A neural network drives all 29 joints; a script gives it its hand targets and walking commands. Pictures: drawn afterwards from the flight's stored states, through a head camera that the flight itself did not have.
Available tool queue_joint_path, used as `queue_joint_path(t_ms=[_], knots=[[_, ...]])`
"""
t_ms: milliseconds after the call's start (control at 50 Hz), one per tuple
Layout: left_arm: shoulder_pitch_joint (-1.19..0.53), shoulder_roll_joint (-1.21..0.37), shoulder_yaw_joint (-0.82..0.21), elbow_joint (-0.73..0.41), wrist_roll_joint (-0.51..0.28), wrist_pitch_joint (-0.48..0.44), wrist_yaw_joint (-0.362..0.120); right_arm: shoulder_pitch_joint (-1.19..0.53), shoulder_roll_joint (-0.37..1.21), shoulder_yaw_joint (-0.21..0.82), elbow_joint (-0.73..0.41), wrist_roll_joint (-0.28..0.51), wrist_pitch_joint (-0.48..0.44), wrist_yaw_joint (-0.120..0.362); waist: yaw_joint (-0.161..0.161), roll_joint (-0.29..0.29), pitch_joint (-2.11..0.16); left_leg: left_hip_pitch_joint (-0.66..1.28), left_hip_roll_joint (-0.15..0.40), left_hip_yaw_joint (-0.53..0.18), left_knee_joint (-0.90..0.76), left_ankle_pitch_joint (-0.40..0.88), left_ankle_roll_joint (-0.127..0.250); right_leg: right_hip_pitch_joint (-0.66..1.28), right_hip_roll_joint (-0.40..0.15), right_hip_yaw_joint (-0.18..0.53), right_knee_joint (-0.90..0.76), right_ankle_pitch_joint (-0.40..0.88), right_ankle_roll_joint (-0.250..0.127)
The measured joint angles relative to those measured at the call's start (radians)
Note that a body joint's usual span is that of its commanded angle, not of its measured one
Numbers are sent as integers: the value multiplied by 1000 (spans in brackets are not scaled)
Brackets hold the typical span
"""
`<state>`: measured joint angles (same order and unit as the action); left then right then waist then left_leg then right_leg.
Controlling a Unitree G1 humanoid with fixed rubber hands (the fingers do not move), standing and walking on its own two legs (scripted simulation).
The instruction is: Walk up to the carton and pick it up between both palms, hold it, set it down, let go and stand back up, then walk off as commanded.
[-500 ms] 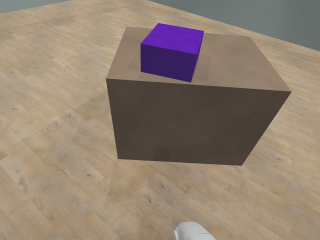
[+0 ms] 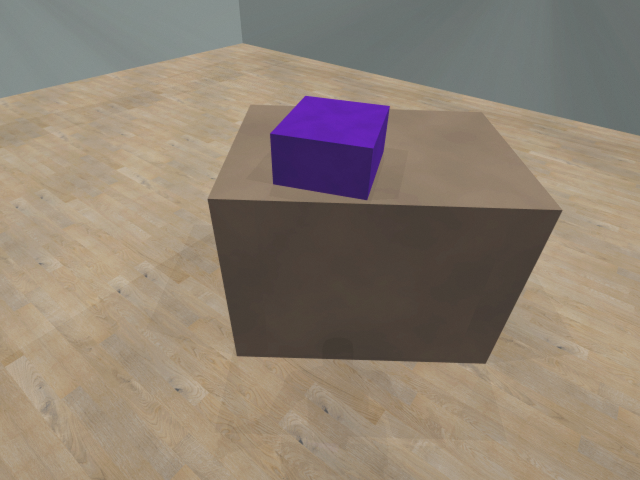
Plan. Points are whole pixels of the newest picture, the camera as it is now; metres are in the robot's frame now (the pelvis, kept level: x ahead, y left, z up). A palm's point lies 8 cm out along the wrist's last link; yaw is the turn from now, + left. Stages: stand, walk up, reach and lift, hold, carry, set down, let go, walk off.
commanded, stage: walk off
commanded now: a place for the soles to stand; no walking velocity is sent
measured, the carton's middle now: (333, 143) +0.99 -0.05 +0.00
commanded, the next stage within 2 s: stand in 1.50 s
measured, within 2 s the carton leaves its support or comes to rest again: neither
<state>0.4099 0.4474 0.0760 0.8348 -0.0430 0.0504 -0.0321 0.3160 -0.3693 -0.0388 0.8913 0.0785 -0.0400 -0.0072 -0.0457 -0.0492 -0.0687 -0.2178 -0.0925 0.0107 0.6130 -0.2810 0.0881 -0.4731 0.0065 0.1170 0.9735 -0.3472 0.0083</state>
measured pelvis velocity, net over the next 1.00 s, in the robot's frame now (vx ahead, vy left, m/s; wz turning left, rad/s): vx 0.04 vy -0.03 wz -0.03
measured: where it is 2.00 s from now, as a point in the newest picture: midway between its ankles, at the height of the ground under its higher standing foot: outside the picture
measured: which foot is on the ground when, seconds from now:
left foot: down 0.00-0.14, up 0.16-0.40, down 0.42-0.70, up 0.72-0.94, down 0.96-1.00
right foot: up 0.00-0.10, down 0.12-0.44, up 0.46-0.66, down 0.68-0.98, up 1.00-1.00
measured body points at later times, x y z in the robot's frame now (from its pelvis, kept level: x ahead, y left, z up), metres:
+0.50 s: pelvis -0.01 -0.04 -0.01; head -0.01 -0.05 +0.44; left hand +0.10 +0.26 -0.12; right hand -0.02 -0.37 -0.13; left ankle +0.02 +0.06 -0.72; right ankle +0.09 -0.17 -0.70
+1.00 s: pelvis +0.04 -0.03 -0.01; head +0.03 -0.03 +0.44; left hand +0.13 +0.28 -0.12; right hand +0.06 -0.35 -0.13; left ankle +0.10 +0.07 -0.73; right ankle +0.03 -0.18 -0.72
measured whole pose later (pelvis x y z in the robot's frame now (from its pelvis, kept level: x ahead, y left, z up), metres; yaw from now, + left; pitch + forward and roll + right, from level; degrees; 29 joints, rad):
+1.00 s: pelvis +0.04 -0.03 -0.01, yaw -2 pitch -2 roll +0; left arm 0.31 0.37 0.08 0.84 -0.04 -0.03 -0.01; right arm 0.33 -0.40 -0.04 0.92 0.08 -0.06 0.02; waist -0.05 -0.01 0.01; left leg -0.41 -0.04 0.02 0.74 -0.28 0.05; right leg -0.33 0.01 0.11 0.80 -0.44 0.01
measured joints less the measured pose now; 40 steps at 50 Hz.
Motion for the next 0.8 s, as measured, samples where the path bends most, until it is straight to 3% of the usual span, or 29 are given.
queue_joint_path(t_ms=[120, 160, 260, 360, 400, 480, 560, 660, 720, 800], knots=[[0, -20, 0, -1, 0, -40, 3, -2, -14, 0, 0, 0, 0, 8, 0, 3, -15, -27, -2, 2, 34, -40, -8, 68, -39, 0, -303, 66, 2], [-5, -35, 0, 0, 0, -60, 9, -18, -17, 0, 0, 0, 1, 10, 0, 14, 25, -34, 11, 1, 89, -65, -8, 69, -22, -2, -289, 171, 3], [-41, -99, 0, 0, 0, -64, 10, -17, -47, 0, 1, 0, 12, 24, 0, 43, 103, -115, 14, 2, 277, -77, -8, 69, -10, -4, -273, 157, 3], [-97, -114, 0, 0, 1, -61, 10, 15, -66, 0, 7, 0, 25, 32, -1, 46, 156, -100, 14, 1, 270, -104, -8, 68, -7, -5, -295, 185, 3], [-121, -110, 0, 0, 2, -50, 10, 34, -69, 0, 7, 0, 26, 33, -2, 47, 166, -52, 15, 0, 178, -114, -8, 60, -2, -6, -294, 182, 3], [-163, -95, 0, 1, 2, -28, 17, 66, -51, 0, 17, -1, 28, 32, -1, 33, 181, -25, 16, 1, 114, -111, -17, 16, 14, -6, -138, 3, 3], [-151, -72, 0, 0, 2, -27, 18, 67, -32, 0, 24, -1, 25, 23, 0, 31, 144, -46, 34, 2, 110, -92, -17, 13, 34, -5, 69, -54, 3], [-143, -47, 0, -1, 2, -29, 18, 66, -25, 0, 24, -1, 12, 23, 1, 26, 73, -93, 35, 3, 110, -96, -28, 91, 0, -3, -132, -130, 3], [-135, -56, 0, 0, 2, -50, 18, 51, -26, 0, 24, -1, 12, 23, 0, 41, 63, -95, 51, 2, 118, -101, -30, 114, 12, -5, -220, -13, 3], [-112, -71, 0, 0, 2, -83, 18, 38, -29, 0, 24, -1, 7, 23, 0, 45, 47, -171, 51, 3, 262, -101, -30, 122, 9, -4, -240, -14, -1]])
